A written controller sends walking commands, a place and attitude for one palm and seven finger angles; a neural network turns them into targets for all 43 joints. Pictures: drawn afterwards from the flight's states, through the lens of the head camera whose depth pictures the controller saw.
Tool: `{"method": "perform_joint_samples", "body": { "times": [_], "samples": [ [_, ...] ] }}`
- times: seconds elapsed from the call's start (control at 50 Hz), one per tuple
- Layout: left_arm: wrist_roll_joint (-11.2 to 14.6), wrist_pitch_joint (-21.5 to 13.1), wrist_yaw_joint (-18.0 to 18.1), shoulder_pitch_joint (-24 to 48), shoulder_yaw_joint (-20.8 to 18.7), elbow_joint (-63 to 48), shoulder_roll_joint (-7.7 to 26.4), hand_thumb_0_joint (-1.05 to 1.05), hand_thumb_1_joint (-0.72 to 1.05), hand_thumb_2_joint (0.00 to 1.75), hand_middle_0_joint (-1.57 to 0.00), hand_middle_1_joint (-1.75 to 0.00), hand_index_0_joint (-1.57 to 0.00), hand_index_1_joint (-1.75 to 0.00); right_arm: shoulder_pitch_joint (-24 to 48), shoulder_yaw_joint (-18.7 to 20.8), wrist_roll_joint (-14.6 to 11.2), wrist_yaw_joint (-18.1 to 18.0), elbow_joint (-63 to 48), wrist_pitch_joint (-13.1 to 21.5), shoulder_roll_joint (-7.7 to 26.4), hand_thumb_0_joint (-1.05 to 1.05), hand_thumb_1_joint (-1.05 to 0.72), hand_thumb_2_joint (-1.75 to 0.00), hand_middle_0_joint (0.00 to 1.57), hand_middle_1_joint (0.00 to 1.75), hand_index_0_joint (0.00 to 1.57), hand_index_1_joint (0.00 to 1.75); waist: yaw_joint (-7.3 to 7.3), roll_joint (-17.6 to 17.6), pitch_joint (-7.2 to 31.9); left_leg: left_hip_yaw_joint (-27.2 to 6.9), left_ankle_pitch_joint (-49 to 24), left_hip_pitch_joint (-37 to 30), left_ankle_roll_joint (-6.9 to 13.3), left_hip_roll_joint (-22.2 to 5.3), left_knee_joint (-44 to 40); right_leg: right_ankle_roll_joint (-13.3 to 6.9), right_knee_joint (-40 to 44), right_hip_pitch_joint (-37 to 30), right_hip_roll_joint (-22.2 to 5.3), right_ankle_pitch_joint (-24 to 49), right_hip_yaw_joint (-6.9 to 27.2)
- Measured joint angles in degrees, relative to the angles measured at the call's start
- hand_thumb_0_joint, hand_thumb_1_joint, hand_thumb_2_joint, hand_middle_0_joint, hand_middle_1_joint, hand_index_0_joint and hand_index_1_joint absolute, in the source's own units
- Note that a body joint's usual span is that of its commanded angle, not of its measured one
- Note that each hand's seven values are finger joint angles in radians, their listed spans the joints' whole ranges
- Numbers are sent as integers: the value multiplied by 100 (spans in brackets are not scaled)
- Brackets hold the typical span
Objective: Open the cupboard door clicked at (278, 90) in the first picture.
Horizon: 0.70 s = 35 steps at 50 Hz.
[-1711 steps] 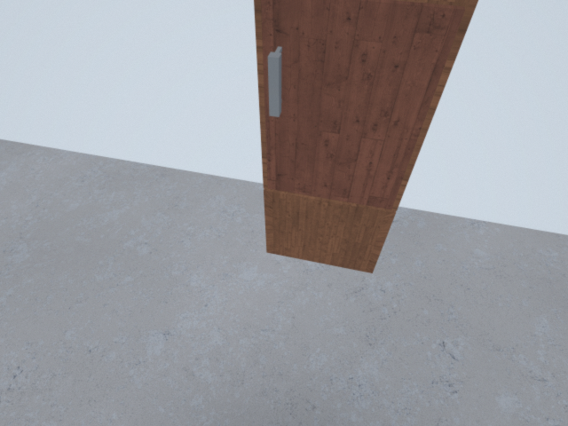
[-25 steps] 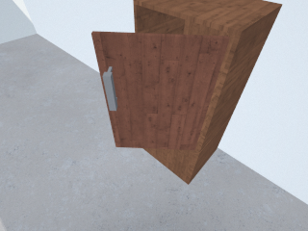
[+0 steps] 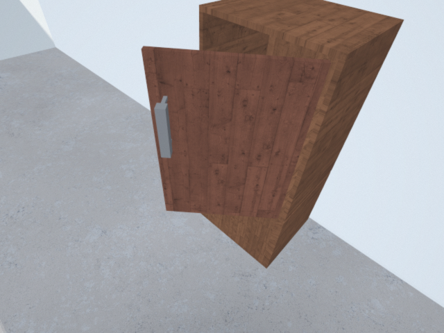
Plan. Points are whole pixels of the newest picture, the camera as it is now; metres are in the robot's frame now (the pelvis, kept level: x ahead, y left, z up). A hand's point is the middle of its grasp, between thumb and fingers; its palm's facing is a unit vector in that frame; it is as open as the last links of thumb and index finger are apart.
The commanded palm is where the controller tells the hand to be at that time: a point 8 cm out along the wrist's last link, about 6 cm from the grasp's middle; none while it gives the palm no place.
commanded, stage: come to a stop and stand still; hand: left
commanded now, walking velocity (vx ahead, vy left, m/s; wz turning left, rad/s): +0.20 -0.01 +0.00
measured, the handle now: (165, 127) +0.58 +0.18 +0.06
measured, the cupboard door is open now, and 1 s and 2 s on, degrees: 40 40 40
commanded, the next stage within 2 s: look again from close up in 1.32 s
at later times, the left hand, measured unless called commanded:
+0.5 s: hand out of the picture +0.04 +0.21 -0.17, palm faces +0.00 -0.97 -0.25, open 7.4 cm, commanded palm none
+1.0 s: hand out of the picture +0.10 +0.16 -0.17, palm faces -0.04 -0.97 -0.24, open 7.3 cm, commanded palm none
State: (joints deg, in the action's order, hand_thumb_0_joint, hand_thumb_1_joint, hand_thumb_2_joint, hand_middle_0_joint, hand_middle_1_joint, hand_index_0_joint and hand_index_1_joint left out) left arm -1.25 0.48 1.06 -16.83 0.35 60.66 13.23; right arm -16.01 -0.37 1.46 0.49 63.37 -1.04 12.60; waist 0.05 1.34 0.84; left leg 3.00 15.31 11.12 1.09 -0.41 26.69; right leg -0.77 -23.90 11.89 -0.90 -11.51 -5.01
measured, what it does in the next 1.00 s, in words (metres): shifts its weight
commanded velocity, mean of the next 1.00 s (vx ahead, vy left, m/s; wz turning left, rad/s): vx -0.03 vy -0.04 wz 0.00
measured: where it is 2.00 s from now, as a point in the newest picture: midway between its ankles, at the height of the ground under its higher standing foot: outside the picture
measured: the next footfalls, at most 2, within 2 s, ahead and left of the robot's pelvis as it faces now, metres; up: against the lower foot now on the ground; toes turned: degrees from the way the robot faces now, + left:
none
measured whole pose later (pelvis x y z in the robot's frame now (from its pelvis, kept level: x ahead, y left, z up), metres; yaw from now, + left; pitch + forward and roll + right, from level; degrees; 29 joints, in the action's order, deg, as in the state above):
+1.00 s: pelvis +0.05 -0.03 +0.00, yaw -2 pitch +0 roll +1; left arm -0.8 -1.3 1.8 -12.0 0.4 60.2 9.5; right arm -13.4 -0.2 0.9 -1.3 61.7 0.7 10.2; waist 0.8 -1.4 -3.2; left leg 4.3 15.2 8.5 -0.8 -1.3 23.8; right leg -3.9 -27.0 12.3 2.1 -14.8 -2.5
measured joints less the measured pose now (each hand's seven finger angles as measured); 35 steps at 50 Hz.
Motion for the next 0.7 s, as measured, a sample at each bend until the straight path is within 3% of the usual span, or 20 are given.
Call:
{"method": "perform_joint_samples", "body": {
  "times": [0.14, 0.2, 0.26, 0.32, 0.38, 0.54, 0.7],
  "samples": [
    [-15, -31, 23, -508, 17, 238, -379, 0, 91, 90, -20, -30, -20, -30, -518, -33, -24, -32, 189, 47, -426, 0, -90, -89, 20, 30, 20, 30, -18, 98, -95, 83, 82, 21, 122, 35, 350, 40, -341, 38, -63, -78, 70],
    [-37, -80, 56, -596, 102, 316, -561, 0, 91, 90, -20, -30, -20, -30, -604, -36, 10, -44, -25, 41, -467, 1, -90, -89, 20, 30, 20, 30, 7, -61, -202, 132, 345, 290, 217, 34, 785, 25, -743, 303, -88, -365, 107],
    [-48, -46, 48, -591, 113, 399, -667, 0, 91, 90, -20, -30, -20, -30, -687, -50, -7, -97, -208, 147, -533, 1, -90, -89, 20, 30, 20, 30, 81, -248, -241, 153, 396, 352, 320, 121, 787, -122, -1038, 472, -104, -892, 198],
    [-20, -82, 61, -546, 76, 432, -665, 0, 91, 90, -20, -30, -20, -30, -673, -81, -43, -177, -254, 210, -650, 1, -90, -89, 20, 30, 20, 30, 76, -322, -236, 219, 354, 274, 372, 244, 598, -147, -936, 438, -88, -648, 285],
    [19, -82, 96, -406, 15, 407, -661, 0, 91, 90, -20, -30, -20, -30, -555, -83, -70, -250, -275, 249, -726, 1, -90, -89, 20, 30, 20, 30, 57, -414, -259, 248, 325, 167, 379, 309, 459, -45, -864, 380, -112, -464, 378],
    [-8, -24, 133, 11, -129, 29, -615, 0, 91, 90, -20, -30, -19, -30, -208, 111, -43, -332, -309, 138, -451, 2, -91, -89, 21, 30, 20, 30, 54, -479, -288, 383, 330, 109, 284, 280, 337, 135, -985, 485, -83, -604, 519],
    [12, -102, 153, 385, -74, -130, -489, 0, 93, 90, -20, -30, -20, -30, 127, 138, -52, -247, -385, 176, -249, 1, -91, -89, 20, 30, 20, 30, 131, -370, -325, 319, 206, 65, 76, 157, 153, -61, -883, 472, 43, -545, 446]
  ]
}}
